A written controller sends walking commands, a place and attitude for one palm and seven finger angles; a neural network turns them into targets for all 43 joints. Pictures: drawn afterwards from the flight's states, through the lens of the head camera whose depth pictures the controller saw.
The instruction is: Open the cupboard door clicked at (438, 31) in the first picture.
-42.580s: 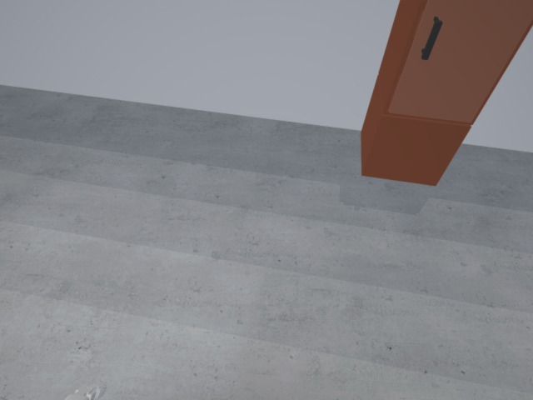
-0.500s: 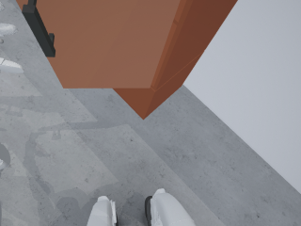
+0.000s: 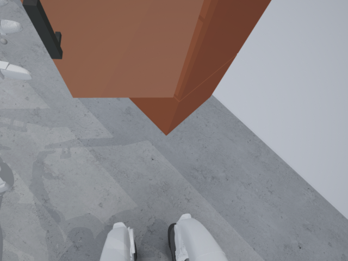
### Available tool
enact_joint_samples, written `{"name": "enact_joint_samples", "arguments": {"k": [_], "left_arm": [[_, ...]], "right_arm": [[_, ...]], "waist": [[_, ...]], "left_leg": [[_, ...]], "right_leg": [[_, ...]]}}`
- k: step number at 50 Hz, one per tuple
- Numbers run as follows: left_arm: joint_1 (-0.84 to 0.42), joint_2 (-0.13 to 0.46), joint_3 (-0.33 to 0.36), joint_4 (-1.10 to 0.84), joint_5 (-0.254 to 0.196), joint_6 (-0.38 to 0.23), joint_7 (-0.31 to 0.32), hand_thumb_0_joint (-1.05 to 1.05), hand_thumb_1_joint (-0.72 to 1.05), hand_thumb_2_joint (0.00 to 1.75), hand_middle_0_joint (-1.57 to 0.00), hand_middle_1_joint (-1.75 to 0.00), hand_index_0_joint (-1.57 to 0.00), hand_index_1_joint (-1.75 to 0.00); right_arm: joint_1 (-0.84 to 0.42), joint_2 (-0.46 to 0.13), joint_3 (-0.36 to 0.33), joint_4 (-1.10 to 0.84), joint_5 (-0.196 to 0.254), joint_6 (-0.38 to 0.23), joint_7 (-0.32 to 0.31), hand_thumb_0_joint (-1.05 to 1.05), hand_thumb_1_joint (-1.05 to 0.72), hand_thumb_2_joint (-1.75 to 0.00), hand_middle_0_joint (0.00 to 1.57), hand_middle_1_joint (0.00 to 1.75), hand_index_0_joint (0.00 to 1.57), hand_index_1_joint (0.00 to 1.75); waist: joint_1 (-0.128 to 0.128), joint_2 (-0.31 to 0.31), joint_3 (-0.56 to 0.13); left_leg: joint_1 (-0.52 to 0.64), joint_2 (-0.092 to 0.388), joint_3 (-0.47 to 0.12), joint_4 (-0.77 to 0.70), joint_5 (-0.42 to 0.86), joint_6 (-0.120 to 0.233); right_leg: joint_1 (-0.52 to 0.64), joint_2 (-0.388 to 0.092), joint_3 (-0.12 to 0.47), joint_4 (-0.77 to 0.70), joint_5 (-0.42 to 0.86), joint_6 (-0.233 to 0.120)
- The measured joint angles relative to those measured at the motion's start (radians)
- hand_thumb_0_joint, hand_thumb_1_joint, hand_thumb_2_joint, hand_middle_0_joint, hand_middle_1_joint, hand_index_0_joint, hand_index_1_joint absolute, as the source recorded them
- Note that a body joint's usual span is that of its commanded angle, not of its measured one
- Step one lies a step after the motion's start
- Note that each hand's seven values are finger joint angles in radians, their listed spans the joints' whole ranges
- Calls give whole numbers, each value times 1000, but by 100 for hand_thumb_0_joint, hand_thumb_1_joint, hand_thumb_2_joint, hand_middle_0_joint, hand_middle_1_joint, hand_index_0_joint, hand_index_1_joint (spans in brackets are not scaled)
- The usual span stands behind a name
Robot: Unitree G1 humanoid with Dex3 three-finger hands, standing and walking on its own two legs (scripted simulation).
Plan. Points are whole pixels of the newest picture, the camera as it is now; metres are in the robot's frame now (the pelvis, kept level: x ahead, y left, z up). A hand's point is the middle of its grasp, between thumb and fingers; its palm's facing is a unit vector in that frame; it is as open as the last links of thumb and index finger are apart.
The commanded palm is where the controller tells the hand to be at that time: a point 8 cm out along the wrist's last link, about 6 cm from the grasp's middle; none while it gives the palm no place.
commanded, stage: slide the fingers in behind the handle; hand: left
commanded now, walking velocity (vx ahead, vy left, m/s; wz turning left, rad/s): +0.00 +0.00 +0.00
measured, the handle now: (47, 23) +0.60 +0.21 +0.08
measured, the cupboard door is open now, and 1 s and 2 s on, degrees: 51 51 51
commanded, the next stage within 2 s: close the thumb around the handle in 1.46 s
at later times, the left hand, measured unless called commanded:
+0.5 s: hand (33, 40) +0.54 +0.22 +0.09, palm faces -0.01 -1.00 -0.01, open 14.0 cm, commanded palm +0.53 +0.25 +0.08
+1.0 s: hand (56, 41) +0.55 +0.18 +0.08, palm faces -0.01 -1.00 -0.01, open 14.0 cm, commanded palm +0.53 +0.22 +0.08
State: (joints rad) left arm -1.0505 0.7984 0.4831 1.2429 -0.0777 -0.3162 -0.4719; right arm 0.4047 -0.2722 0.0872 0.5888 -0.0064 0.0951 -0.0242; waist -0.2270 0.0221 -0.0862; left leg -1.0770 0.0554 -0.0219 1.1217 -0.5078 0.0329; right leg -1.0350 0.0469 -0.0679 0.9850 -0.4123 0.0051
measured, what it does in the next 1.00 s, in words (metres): stands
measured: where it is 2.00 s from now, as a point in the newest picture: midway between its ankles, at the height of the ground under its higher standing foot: outside the picture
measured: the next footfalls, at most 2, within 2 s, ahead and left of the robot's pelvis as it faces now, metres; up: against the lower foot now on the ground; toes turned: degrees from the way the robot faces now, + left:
none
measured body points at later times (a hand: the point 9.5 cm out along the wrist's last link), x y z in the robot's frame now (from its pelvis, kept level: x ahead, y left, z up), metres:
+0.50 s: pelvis +0.00 +0.00 +0.00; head +0.16 +0.03 +0.42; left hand +0.54 +0.28 +0.09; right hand -0.02 -0.26 -0.09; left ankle +0.00 +0.09 -0.66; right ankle +0.02 -0.13 -0.66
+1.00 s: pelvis +0.01 -0.01 +0.01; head +0.17 +0.02 +0.43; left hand +0.54 +0.24 +0.08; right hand +0.00 -0.27 -0.10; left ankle +0.00 +0.09 -0.66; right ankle +0.02 -0.13 -0.66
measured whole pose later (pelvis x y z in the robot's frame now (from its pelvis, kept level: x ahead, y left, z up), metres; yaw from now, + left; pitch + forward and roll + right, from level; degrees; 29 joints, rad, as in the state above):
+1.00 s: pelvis +0.01 -0.01 +0.01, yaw +1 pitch +26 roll -4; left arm -1.01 0.58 0.41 1.20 -0.06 -0.35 -0.28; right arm 0.41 -0.26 0.05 0.61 -0.02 0.08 0.01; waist -0.22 0.03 -0.11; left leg -1.02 0.05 -0.01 1.08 -0.51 0.02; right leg -1.00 0.04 -0.05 0.98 -0.43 -0.01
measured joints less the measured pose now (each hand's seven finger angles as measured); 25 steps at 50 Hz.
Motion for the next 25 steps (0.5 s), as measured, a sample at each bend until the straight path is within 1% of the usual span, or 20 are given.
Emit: {"name": "enact_joint_samples", "arguments": {"k": [4,7,14,20,25], "left_arm": [[4,-26,-9,-7,-13,7,1,-1,-50,30,-30,-120,-30,-120],[8,-45,-15,-11,-6,13,20,-1,-50,30,-30,-120,-30,-120],[26,-91,-23,-25,1,-9,68,-1,-50,30,-30,-120,-30,-120],[12,-103,-34,1,18,-12,104,-1,-50,30,-30,-120,-30,-120],[1,-105,-29,5,19,-25,113,-1,-50,30,-30,-120,-30,-120]], "right_arm": [[15,2,0,15,0,3,4,1,-90,-90,20,30,20,30],[23,2,-3,17,-4,2,6,1,-90,-90,20,30,20,30],[28,2,-12,14,-8,-3,13,1,-90,-90,20,30,20,30],[19,0,-11,9,-9,-10,13,1,-90,-90,20,30,20,30],[10,2,-11,11,-12,-16,14,1,-90,-90,20,30,20,30]], "waist": [[4,1,-5],[1,3,-7],[-3,4,-12],[-7,7,-7],[-9,6,-7]], "left_leg": [[6,-2,0,-7,4,1],[11,-3,0,-12,7,1],[29,-2,7,-23,10,0],[31,-5,10,-23,10,1],[22,-4,13,-17,7,-1]], "right_leg": [[6,-1,0,-7,3,0],[11,-2,1,-11,6,0],[24,-2,7,-16,8,0],[23,-4,10,-10,5,0],[10,-4,13,1,1,-2]]}}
